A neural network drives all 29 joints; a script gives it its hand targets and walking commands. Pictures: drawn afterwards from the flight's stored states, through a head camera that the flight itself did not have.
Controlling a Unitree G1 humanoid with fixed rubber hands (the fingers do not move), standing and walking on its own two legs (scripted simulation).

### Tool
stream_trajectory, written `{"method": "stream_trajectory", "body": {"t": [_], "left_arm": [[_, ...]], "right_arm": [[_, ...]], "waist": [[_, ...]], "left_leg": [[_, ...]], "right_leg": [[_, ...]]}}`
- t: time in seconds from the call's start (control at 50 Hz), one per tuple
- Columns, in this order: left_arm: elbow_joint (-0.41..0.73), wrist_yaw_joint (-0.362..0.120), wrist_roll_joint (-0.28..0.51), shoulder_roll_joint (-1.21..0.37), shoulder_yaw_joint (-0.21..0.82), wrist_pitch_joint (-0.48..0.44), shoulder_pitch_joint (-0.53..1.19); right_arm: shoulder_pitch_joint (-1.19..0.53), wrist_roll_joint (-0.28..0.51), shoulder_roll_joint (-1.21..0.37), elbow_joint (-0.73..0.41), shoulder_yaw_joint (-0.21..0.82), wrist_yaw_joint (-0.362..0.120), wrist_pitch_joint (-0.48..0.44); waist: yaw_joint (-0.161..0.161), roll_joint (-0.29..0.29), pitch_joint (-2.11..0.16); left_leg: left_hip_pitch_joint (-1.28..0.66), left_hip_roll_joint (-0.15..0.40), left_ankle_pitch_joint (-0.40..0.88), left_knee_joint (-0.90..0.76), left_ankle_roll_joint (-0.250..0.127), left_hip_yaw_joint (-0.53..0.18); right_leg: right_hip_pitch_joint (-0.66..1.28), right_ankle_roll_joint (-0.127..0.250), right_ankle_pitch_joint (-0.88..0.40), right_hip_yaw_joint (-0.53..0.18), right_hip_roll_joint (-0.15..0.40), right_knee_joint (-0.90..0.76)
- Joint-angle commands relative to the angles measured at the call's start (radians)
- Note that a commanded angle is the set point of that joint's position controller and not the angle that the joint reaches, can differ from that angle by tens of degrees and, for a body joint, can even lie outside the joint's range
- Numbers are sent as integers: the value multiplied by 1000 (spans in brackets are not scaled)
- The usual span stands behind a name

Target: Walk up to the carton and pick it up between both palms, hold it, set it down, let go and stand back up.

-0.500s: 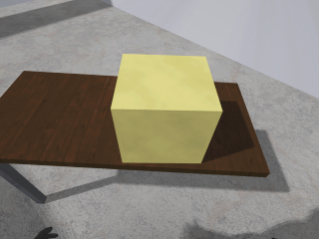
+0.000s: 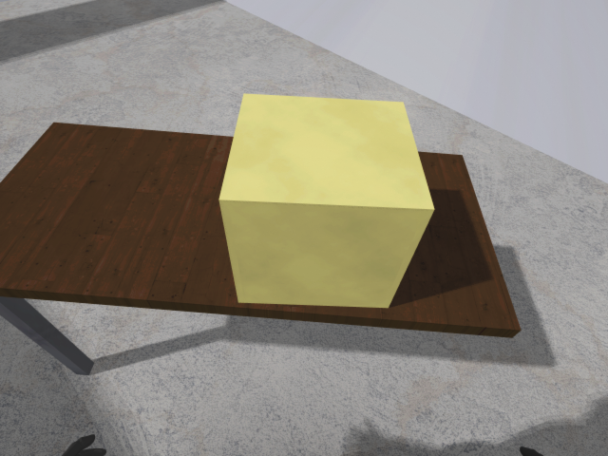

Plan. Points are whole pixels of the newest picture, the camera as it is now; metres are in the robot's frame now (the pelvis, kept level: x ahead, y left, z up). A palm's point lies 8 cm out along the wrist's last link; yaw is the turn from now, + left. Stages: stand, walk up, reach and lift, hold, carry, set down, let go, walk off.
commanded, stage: walk up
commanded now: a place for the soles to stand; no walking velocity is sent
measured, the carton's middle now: (318, 204) +0.54 -0.02 -0.02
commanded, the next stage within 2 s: reach and lift in 0.10 s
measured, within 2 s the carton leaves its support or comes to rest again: neither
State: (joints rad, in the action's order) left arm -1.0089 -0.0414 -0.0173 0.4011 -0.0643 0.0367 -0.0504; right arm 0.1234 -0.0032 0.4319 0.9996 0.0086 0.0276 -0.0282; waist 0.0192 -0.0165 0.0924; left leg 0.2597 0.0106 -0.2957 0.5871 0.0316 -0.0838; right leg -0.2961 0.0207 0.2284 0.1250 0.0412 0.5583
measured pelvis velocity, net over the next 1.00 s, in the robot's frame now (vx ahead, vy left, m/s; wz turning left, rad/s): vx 0.03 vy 0.01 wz -0.09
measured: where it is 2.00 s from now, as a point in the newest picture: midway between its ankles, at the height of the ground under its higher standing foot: outside the picture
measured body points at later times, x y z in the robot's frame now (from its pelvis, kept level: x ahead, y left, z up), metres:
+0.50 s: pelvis +0.01 -0.01 -0.01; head +0.04 +0.01 +0.44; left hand +0.23 +0.26 -0.09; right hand +0.14 -0.33 -0.08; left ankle +0.02 +0.14 -0.73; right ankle +0.05 -0.11 -0.73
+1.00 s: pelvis +0.03 +0.01 +0.01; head +0.03 +0.01 +0.46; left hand +0.22 +0.26 -0.05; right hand +0.17 -0.28 -0.06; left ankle +0.02 +0.14 -0.73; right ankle +0.05 -0.11 -0.73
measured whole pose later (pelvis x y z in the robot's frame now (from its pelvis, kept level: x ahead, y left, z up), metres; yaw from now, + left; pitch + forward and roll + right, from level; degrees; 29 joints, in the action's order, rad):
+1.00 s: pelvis +0.03 +0.01 +0.01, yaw -5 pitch -4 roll +0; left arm -0.41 0.06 0.02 0.23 -0.10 0.16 -0.21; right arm 0.17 0.06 0.30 0.74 -0.09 -0.10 -0.24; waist 0.01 0.00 0.07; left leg 0.09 0.05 -0.28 0.44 0.03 0.03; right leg -0.17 0.01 0.19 0.03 0.00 0.43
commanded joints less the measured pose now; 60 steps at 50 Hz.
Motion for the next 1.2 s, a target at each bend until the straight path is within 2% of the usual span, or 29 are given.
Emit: {"method": "stream_trajectory", "body": {"t": [0.0,0.04,0.06,0.08,0.1,0.12,0.14,0.18,0.22,0.26,0.34,0.38,0.44,0.5,0.52,0.56,0.62,0.68,0.72,0.8,0.82,0.84,0.88,0.9,0.98,1.02,1.1,1.14,1.18], "left_arm": [[66,8,1,209,-43,-12,54],[61,8,2,212,-41,-11,42],[65,6,4,213,-41,-9,53],[68,6,3,197,-40,-11,41],[418,66,45,178,33,214,323],[513,94,36,158,35,271,259],[504,95,5,133,12,308,228],[565,79,-5,127,-27,357,182],[626,75,-33,137,-38,405,142],[625,62,-74,137,-79,417,52],[675,62,-117,124,-126,427,6],[665,63,-140,106,-149,416,-26],[677,67,-121,78,-157,392,-24],[726,82,-78,55,-147,343,12],[725,87,-80,53,-132,338,7],[729,85,-57,33,-133,300,-8],[694,79,-43,42,-136,263,-32],[703,80,-24,31,-109,235,-29],[691,79,-13,15,-109,221,-24],[733,92,10,10,-98,170,-48],[728,96,21,-13,-87,160,-60],[705,97,26,-28,-88,145,-71],[727,102,41,-43,-66,118,-97],[711,103,41,-43,-82,105,-94],[708,114,38,-82,-69,48,-139],[718,126,39,-102,-52,19,-127],[665,134,41,-131,-41,-45,-140],[686,139,42,-136,-33,-79,-117],[699,146,44,-156,-18,-117,-142]], "right_arm": [[-4,4,207,-45,-42,6,-14],[-10,-2,221,-46,-45,8,-12],[3,3,206,-43,-42,9,-13],[9,-4,216,-46,-44,11,-14],[-271,-128,49,-4,-242,-49,-201],[-225,-129,107,5,-258,-67,-209],[-215,-123,123,7,-250,-77,-205],[-179,-70,114,-36,-219,-95,-222],[-122,-52,145,-44,-215,-95,-206],[-74,-33,171,-76,-175,-92,-202],[-67,-9,190,-140,-168,-79,-209],[-71,-7,179,-191,-151,-82,-212],[-55,24,153,-227,-117,-91,-200],[-39,27,108,-287,-119,-103,-208],[-21,25,98,-272,-121,-106,-211],[-12,36,69,-311,-99,-110,-220],[22,44,57,-330,-104,-107,-214],[41,34,43,-302,-124,-105,-216],[13,36,54,-334,-137,-108,-213],[13,41,51,-353,-159,-107,-228],[7,49,59,-334,-163,-109,-231],[3,49,61,-351,-158,-115,-232],[6,61,65,-353,-169,-120,-235],[3,68,55,-353,-150,-120,-239],[1,107,97,-374,-151,-147,-265],[-19,131,101,-345,-144,-171,-277],[-15,171,99,-351,-115,-194,-306],[-6,185,97,-329,-117,-203,-322],[8,232,109,-308,-93,-213,-342]], "waist": [[-9,-16,-122],[1,19,-108],[-1,-39,-115],[-3,14,-108],[-51,81,-118],[-67,140,-68],[-65,121,-90],[-32,44,-154],[-18,2,-129],[-11,-52,-192],[-12,13,-203],[11,-4,-167],[13,-7,-148],[12,14,-130],[-12,13,-127],[7,5,-138],[3,-17,-104],[-20,16,-94],[-7,17,-88],[-7,27,-100],[-26,14,-109],[-6,11,-106],[-22,-15,-102],[0,-9,-94],[-6,-40,-119],[2,-2,-113],[18,-18,-94],[-8,0,-114],[-9,24,-118]], "left_leg": [[110,41,74,-121,-87,-43],[116,46,84,-119,-92,-37],[93,47,80,-119,-91,-46],[116,60,111,-139,-101,-68],[220,38,-244,-32,-19,141],[354,85,-327,-84,-48,97],[423,85,-279,-79,-65,107],[265,48,-97,1,-46,133],[192,52,-75,1,-50,127],[79,22,92,48,-36,144],[59,-5,189,26,-10,127],[45,-26,172,-4,-17,140],[41,-32,148,-52,-18,140],[34,-33,89,-102,-21,150],[44,-32,71,-99,-18,146],[19,-35,82,-135,-28,158],[4,-42,56,-168,-31,163],[5,-37,40,-191,-23,171],[16,-40,5,-222,-29,175],[-13,-32,49,-239,-18,164],[-34,-27,78,-237,-13,155],[-39,-30,72,-244,-16,159],[-37,-22,97,-248,-8,144],[-37,-25,107,-247,-15,151],[-76,-15,187,-260,5,135],[-66,-10,207,-271,20,124],[-65,-16,195,-279,16,125],[-64,-14,214,-279,22,112],[-94,-8,272,-272,39,112]], "right_leg": [[145,57,158,-174,105,-165],[135,56,130,-176,95,-146],[131,54,161,-174,102,-169],[155,47,126,-166,97,-147],[54,39,201,-22,-57,100],[199,46,132,0,-76,164],[277,51,82,-3,-77,173],[211,67,19,-38,-31,97],[169,53,-30,-39,-32,83],[160,43,-173,-51,-33,70],[230,36,-282,-72,-38,30],[223,25,-274,-80,-41,-3],[249,13,-255,-105,-39,-48],[232,13,-144,-117,-32,-89],[212,17,-117,-121,-30,-88],[216,7,-119,-131,-22,-116],[208,-5,-66,-152,-12,-160],[195,7,-35,-141,-18,-168],[202,16,18,-145,-21,-191],[215,13,-46,-120,-40,-192],[217,20,-74,-113,-54,-195],[217,20,-51,-113,-56,-203],[229,14,-86,-104,-68,-206],[238,14,-82,-118,-58,-215],[252,16,-135,-103,-87,-224],[238,26,-125,-101,-89,-233],[238,26,-114,-114,-83,-244],[235,28,-133,-113,-91,-234],[220,32,-168,-115,-95,-240]]}}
